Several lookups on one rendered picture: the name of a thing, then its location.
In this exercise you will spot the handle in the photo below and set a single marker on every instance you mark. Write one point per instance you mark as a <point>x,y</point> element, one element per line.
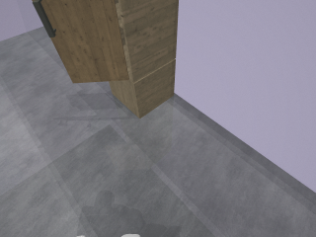
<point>44,19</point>

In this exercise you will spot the cupboard door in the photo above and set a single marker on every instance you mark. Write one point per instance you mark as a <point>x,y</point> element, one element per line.
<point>88,39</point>

